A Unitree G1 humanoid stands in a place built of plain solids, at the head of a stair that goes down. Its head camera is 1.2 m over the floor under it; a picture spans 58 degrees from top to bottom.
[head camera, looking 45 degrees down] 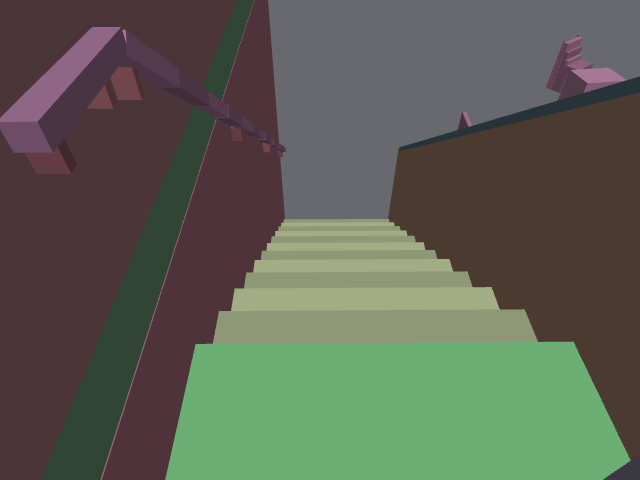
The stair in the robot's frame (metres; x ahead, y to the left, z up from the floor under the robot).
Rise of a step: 0.19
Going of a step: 0.26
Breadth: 1.20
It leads straight ahead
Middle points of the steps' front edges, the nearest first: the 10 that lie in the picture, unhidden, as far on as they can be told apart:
0.74 -0.21 0.00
1.00 -0.20 -0.19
1.27 -0.20 -0.38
1.53 -0.20 -0.58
1.80 -0.20 -0.77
2.06 -0.20 -0.96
2.33 -0.19 -1.15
2.59 -0.19 -1.35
2.86 -0.19 -1.54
3.12 -0.19 -1.73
